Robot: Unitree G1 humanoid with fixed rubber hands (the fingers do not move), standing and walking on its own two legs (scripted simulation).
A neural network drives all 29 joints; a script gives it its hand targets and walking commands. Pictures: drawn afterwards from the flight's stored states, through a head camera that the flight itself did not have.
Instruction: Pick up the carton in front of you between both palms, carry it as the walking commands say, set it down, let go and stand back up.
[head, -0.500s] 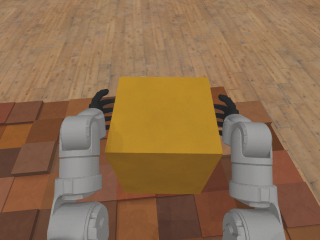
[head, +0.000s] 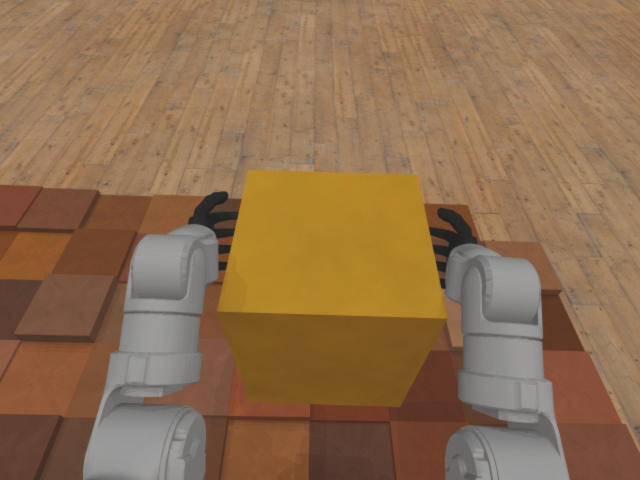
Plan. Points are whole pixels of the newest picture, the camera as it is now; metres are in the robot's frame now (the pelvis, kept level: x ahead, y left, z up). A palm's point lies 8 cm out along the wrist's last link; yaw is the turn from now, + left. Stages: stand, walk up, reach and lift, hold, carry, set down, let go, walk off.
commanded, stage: carry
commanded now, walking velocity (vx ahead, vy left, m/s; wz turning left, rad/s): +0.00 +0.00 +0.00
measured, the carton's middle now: (328, 295) +0.36 +0.01 +0.03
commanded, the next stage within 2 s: none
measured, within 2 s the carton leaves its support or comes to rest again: neither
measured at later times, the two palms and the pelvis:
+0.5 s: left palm (208, 262) +0.32 +0.15 +0.14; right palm (492, 287) +0.32 -0.15 +0.14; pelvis -0.02 +0.00 +0.00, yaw +0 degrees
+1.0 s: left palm (217, 283) +0.30 +0.13 +0.13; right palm (508, 312) +0.29 -0.17 +0.13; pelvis -0.05 -0.01 +0.00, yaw -1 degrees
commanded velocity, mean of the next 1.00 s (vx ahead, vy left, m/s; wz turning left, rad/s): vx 0.00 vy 0.00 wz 0.00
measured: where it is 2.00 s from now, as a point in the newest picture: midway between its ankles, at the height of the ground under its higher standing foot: outside the picture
